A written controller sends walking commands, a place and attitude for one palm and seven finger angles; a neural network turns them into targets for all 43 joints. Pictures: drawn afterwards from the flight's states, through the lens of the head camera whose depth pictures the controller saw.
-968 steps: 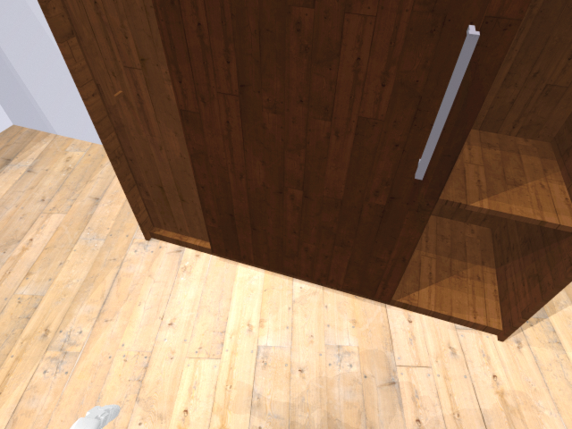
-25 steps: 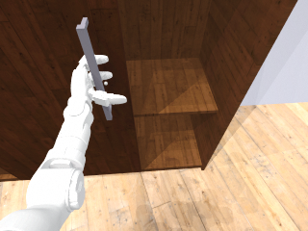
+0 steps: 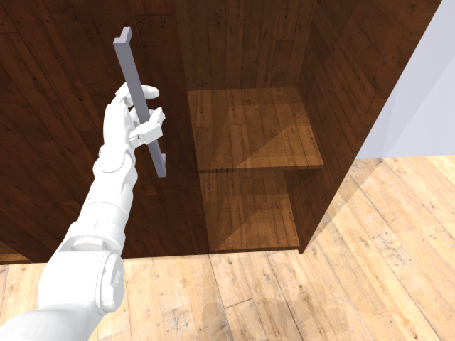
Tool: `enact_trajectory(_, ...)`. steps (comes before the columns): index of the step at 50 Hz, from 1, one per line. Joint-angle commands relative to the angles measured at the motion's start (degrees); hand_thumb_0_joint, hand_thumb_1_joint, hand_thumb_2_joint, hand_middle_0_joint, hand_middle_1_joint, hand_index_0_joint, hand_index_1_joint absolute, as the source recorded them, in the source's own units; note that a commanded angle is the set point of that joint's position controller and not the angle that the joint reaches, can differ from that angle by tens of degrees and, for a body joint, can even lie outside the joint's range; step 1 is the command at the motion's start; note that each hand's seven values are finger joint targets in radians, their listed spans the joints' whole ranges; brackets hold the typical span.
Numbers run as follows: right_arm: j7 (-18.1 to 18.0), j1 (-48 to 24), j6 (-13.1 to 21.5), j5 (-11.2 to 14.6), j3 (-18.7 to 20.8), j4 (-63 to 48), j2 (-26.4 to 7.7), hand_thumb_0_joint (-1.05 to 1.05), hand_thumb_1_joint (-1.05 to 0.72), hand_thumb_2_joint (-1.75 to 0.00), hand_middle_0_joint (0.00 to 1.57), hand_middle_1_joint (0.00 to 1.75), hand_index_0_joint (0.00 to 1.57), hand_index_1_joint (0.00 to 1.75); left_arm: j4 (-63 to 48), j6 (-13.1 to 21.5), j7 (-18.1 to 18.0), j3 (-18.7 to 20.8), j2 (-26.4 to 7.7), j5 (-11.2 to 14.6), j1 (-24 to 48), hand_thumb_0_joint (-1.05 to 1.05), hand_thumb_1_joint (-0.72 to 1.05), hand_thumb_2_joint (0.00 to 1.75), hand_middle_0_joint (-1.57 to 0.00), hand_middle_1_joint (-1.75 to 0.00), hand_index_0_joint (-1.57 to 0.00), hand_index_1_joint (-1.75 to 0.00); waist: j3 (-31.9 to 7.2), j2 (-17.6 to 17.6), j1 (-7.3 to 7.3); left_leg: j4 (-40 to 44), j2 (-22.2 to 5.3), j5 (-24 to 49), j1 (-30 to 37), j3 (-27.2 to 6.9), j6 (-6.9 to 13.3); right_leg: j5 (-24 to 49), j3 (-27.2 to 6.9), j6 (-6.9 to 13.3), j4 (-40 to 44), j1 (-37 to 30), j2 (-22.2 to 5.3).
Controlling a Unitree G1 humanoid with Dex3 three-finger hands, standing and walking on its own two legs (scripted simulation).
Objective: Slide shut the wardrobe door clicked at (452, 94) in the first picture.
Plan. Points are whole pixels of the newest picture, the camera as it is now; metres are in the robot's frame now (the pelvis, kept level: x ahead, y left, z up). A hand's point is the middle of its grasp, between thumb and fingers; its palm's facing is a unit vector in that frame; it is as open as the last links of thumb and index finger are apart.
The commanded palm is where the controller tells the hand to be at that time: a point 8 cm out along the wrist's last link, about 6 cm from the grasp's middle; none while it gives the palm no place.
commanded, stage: grip the handle and tug to test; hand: left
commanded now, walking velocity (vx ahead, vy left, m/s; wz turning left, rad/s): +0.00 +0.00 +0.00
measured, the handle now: (147, 116) +0.52 +0.15 +0.11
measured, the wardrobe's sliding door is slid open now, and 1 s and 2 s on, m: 0.40 0.40 0.36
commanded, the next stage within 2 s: tug the door sideways, standing still in 0.76 s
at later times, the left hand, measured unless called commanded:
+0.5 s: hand (154, 124) +0.46 +0.12 +0.14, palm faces +0.05 -1.00 +0.00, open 5.3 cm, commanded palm +0.42 +0.17 +0.13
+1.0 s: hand (154, 125) +0.46 +0.12 +0.14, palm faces +0.04 -1.00 +0.00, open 5.4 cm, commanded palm +0.44 +0.16 +0.13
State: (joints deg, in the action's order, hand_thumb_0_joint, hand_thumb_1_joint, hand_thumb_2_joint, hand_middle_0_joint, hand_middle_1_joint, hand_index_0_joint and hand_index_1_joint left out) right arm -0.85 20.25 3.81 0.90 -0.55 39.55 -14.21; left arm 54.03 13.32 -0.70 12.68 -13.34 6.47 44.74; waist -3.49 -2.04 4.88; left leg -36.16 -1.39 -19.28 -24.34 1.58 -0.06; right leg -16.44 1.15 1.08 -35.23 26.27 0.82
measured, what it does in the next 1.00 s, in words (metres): stands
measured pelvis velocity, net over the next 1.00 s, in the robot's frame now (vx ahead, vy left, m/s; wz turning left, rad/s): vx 0.03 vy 0.01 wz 0.00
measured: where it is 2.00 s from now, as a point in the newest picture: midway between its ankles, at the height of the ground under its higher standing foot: outside the picture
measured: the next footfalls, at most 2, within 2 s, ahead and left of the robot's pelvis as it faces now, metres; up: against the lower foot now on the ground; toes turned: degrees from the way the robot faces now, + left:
none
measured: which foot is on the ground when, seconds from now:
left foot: down 0.00-1.00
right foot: down 0.00-1.00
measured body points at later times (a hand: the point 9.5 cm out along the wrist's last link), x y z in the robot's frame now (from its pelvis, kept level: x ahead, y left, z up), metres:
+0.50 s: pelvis +0.00 +0.00 +0.00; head +0.04 -0.01 +0.45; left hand +0.45 +0.18 +0.14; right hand +0.04 -0.26 -0.12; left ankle -0.02 +0.12 -0.73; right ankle +0.01 -0.11 -0.73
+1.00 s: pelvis +0.03 +0.01 +0.01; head +0.06 +0.00 +0.45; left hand +0.45 +0.18 +0.14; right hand +0.13 -0.24 -0.11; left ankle -0.01 +0.12 -0.73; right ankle +0.01 -0.11 -0.73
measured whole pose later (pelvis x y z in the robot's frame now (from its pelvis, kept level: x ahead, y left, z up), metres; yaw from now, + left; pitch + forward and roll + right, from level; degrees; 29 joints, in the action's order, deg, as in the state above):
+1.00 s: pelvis +0.03 +0.01 +0.01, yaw +0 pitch +7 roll -1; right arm -0.3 18.3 2.9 1.2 0.0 37.4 -13.4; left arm 35.3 5.4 -1.5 9.1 -9.4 7.3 33.6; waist -4.3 -2.5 2.9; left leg -33.0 -1.3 -20.6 -19.5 1.9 0.3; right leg -17.5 0.8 0.4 -31.6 21.3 0.9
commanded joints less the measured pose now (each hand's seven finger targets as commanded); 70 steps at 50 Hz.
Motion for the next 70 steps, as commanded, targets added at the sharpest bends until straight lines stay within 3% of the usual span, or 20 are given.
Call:
enact_trajectory(1, -0.4, 2.8, 1.8, 0.3, 2.6, -5.1, -7.7, 0.00, -0.90, -0.90, 0.20, 0.30, 0.20, 0.30, -11.8, 4.6, 1.4, 0.4, -9.3, -0.4, 30.2, 0.00, 0.90, 0.90, -0.45, -1.40, -0.45, -1.40, -18.5, 1.8, 1.66, 3.0, 1.6, 14.0, 7.2, -0.4, 1.7, 18.1, -0.4, 0.2, 3.7, -8.8, 0.7)
enact_trajectory(5, -0.5, 3.3, 1.6, 0.3, 2.5, -4.7, -7.8, 0.00, -0.90, -0.90, 0.20, 0.30, 0.20, 0.30, -10.5, 4.8, 1.8, 1.0, -10.6, -0.6, 31.4, 0.00, 0.90, 0.90, -0.45, -1.40, -0.45, -1.40, -19.0, 2.0, 1.97, 2.8, 1.8, 14.1, 6.7, -0.3, 1.8, 18.7, -0.6, 0.1, 3.7, -9.2, 0.6)
enact_trajectory(9, -0.4, 3.4, 1.7, 0.3, 2.6, -4.9, -7.6, 0.00, -0.90, -0.90, 0.20, 0.30, 0.20, 0.30, -10.3, 4.9, 2.3, 0.3, -9.1, -0.1, 30.5, 0.00, 0.90, 0.90, -0.45, -1.40, -0.45, -1.40, -19.8, 2.4, 1.95, 2.5, 1.9, 14.8, 7.2, -0.1, 2.0, 19.5, -0.6, -0.1, 3.7, -9.4, 0.7)
enact_trajectory(12, -0.7, 3.9, 1.5, 0.2, 2.5, -4.6, -8.0, 0.00, -0.90, -0.90, 0.20, 0.30, 0.20, 0.30, -8.5, 5.0, 2.4, 3.2, -13.1, -0.2, 30.5, 0.00, 0.90, 0.90, -0.45, -1.40, -0.45, -1.40, -19.1, 3.9, 1.46, 2.9, 1.9, 12.9, 5.0, -0.2, 2.0, 18.2, -1.0, -0.1, 3.9, -10.6, 0.5)
enact_trajectory(13, -0.6, 3.4, 1.6, 0.3, 2.3, -4.9, -7.7, 0.00, -0.90, -0.90, 0.20, 0.30, 0.20, 0.30, -9.0, 5.1, 2.7, 1.2, -10.7, -0.1, 31.6, 0.00, 0.90, 0.90, -0.45, -1.40, -0.45, -1.40, -18.7, 2.3, 2.23, 3.0, 2.0, 12.1, 5.4, 0.1, 2.0, 17.7, -1.1, -0.2, 4.1, -9.7, 0.5)
enact_trajectory(17, -0.8, 3.7, 1.6, 0.2, 2.4, -4.9, -8.1, 0.00, -0.90, -0.90, 0.20, 0.30, 0.20, 0.30, -7.4, 5.5, 2.8, 4.6, -14.6, -0.3, 30.3, 0.00, 0.90, 0.90, -0.45, -1.40, -0.45, -1.40, -19.1, 2.7, 1.03, 2.9, 2.1, 11.6, 4.1, -0.1, 2.0, 16.8, -1.3, 0.0, 3.9, -10.6, 0.4)
enact_trajectory(19, -0.5, 3.3, 1.7, 0.3, 2.4, -5.5, -7.5, 0.00, -0.90, -0.90, 0.20, 0.30, 0.20, 0.30, -9.4, 5.8, 3.1, 2.6, -11.7, 0.2, 29.5, 0.00, 0.90, 0.90, -0.45, -1.40, -0.45, -1.40, -20.0, 1.4, 1.17, 2.9, 2.0, 12.6, 5.8, 0.1, 2.0, 17.7, -1.1, 0.0, 3.8, -10.2, 0.5)
enact_trajectory(24, -0.2, 2.5, 2.0, 0.4, 2.5, -6.8, -7.6, 0.00, -0.90, -0.90, 0.20, 0.30, 0.20, 0.30, -13.2, 5.6, 3.2, 1.6, -9.8, 1.0, 24.8, 0.00, 0.90, 0.90, -0.45, -1.40, -0.45, -1.40, -21.2, 2.4, 0.33, 3.2, 1.7, 14.5, 6.9, 0.2, 1.8, 19.3, -0.6, 0.1, 3.5, -11.3, 0.9)
enact_trajectory(27, -0.1, 2.0, 1.9, 0.4, 2.8, -7.7, -7.8, 0.00, -0.90, -0.90, 0.20, 0.30, 0.20, 0.30, -16.2, 5.2, 2.9, 3.7, -11.7, 1.1, 19.7, 0.00, 0.90, 0.90, -0.45, -1.40, -0.45, -1.40, -22.2, 2.2, -1.45, 3.5, 1.6, 16.5, 7.1, 0.5, 1.8, 21.2, -0.6, 0.4, 3.3, -13.7, 0.9)
enact_trajectory(29, 0.1, 1.5, 1.8, 0.6, 2.7, -8.3, -7.4, 0.00, -0.90, -0.90, 0.20, 0.30, 0.20, 0.30, -19.0, 4.6, 3.1, 2.3, -9.9, 1.3, 17.5, 0.00, 0.90, 0.90, -0.45, -1.40, -0.45, -1.40, -21.7, 1.5, -1.56, 3.7, 1.3, 18.3, 7.9, 0.6, 1.6, 22.7, -0.2, 0.4, 3.2, -13.6, 1.0)
enact_trajectory(32, 0.2, 0.7, 1.7, 0.7, 2.9, -8.9, -7.3, 0.00, -0.90, -0.90, 0.20, 0.30, 0.20, 0.30, -22.0, 3.3, 2.9, 1.0, -8.2, 1.2, 13.4, 0.00, 0.90, 0.90, -0.45, -1.40, -0.45, -1.40, -20.9, 0.4, -1.95, 3.8, 1.1, 21.0, 9.1, 0.7, 1.6, 23.9, 0.1, 0.5, 3.3, -13.5, 1.0)
enact_trajectory(37, 0.4, 0.2, 1.5, 0.8, 3.2, -9.7, -7.4, 0.00, -0.90, -0.90, 0.20, 0.30, 0.20, 0.30, -26.7, 0.6, 2.2, 2.1, -8.4, 1.6, 6.5, 0.00, 0.90, 0.90, -0.45, -1.40, -0.45, -1.40, -20.3, 2.5, -2.99, 4.3, 0.8, 24.9, 9.6, 1.1, 1.5, 27.8, 0.4, 0.4, 3.5, -15.9, 0.9)
enact_trajectory(40, 0.6, -0.3, 1.6, 1.0, 3.3, -10.0, -6.6, 0.00, -0.90, -0.90, 0.20, 0.30, 0.20, 0.30, -31.1, -1.1, 2.1, -0.8, -4.7, 1.6, 5.0, 0.00, 0.90, 0.90, -0.45, -1.40, -0.45, -1.40, -21.0, -0.3, -2.79, 3.9, 0.3, 31.3, 12.9, 1.0, 1.2, 30.5, 0.6, 0.1, 3.4, -15.1, 0.9)
enact_trajectory(43, 0.7, -0.2, 1.4, 0.8, 3.3, -10.0, -6.6, 0.00, -0.90, -0.90, 0.20, 0.30, 0.20, 0.30, -33.7, -2.6, 1.4, 0.1, -5.4, 1.7, 2.9, 0.00, 0.90, 0.90, -0.45, -1.40, -0.45, -1.40, -21.1, 0.8, -3.23, 4.0, 0.2, 34.4, 13.6, 0.9, 1.1, 33.2, 0.7, 0.0, 3.6, -16.5, 0.7)
enact_trajectory(44, 0.7, -0.4, 1.3, 0.8, 3.2, -9.5, -6.6, 0.00, -0.90, -0.90, 0.20, 0.30, 0.20, 0.30, -34.5, -3.0, 1.1, -2.8, -3.5, 1.3, 7.6, 0.00, 0.90, 0.90, -0.45, -1.40, -0.45, -1.40, -19.7, 1.0, -1.54, 3.8, 0.1, 34.3, 14.2, 0.8, 1.2, 33.2, 0.9, -0.1, 3.8, -15.0, 0.8)
enact_trajectory(48, 0.1, 1.0, 0.6, 0.3, 3.3, -6.8, -6.7, 0.00, -0.90, -0.90, 0.20, 0.30, 0.20, 0.30, -30.6, -4.7, -0.9, -3.2, -3.7, 0.2, 19.1, 0.00, 0.90, 0.90, -0.45, -1.40, -0.45, -1.40, -18.2, 1.4, 1.01, 2.9, 0.3, 33.1, 14.8, 0.0, 1.2, 31.8, 0.8, -0.3, 4.1, -11.7, 0.9)
enact_trajectory(53, 0.4, 1.2, 0.9, -0.2, 3.5, -5.8, -5.9, 0.00, -0.90, -0.90, 0.20, 0.30, 0.20, 0.30, -30.8, -4.3, -1.6, -8.2, 2.4, -0.4, 22.3, 0.00, 0.90, 0.90, -0.45, -1.40, -0.45, -1.40, -23.5, -1.4, 1.45, 1.3, 0.4, 38.7, 19.2, -1.0, 0.8, 32.6, 1.1, -0.1, 3.0, -10.4, 0.7)
enact_trajectory(60, 1.0, 0.8, 1.8, -0.5, 3.3, -4.6, -5.8, 0.00, -0.90, -0.90, 0.20, 0.30, 0.20, 0.30, -26.2, -1.4, -1.9, -13.6, 9.0, -0.1, 26.8, 0.00, 0.90, 0.90, -0.45, -1.40, -0.45, -1.40, -22.3, 2.5, 2.72, 1.6, 0.6, 32.7, 18.3, -2.1, 0.8, 27.9, 1.6, 0.0, 3.1, -8.0, 1.1)
enact_trajectory(65, 1.3, 0.7, 2.9, -0.5, 3.3, -3.6, -5.7, 0.00, -0.90, -0.90, 0.20, 0.30, 0.20, 0.30, -24.0, 0.7, -1.8, -17.0, 12.5, -0.6, 30.2, 0.00, 0.90, 0.90, -0.45, -1.40, -0.45, -1.40, -21.7, -1.4, 3.30, 1.5, 0.7, 28.5, 18.9, -2.8, 0.4, 23.0, 1.6, 0.4, 3.0, -4.6, 1.0)
enact_trajectory(70, 1.6, 1.7, 4.4, -0.6, 3.5, -2.5, -5.8, 0.00, -0.90, -0.90, 0.20, 0.30, 0.20, 0.30, -23.9, 2.3, -2.2, -19.9, 15.7, -0.4, 33.1, 0.00, 0.90, 0.90, -0.45, -1.40, -0.45, -1.40, -21.7, -1.0, 4.28, 1.5, 0.4, 26.9, 19.4, -3.8, 0.2, 20.4, 2.0, 0.5, 2.8, -2.5, 1.3)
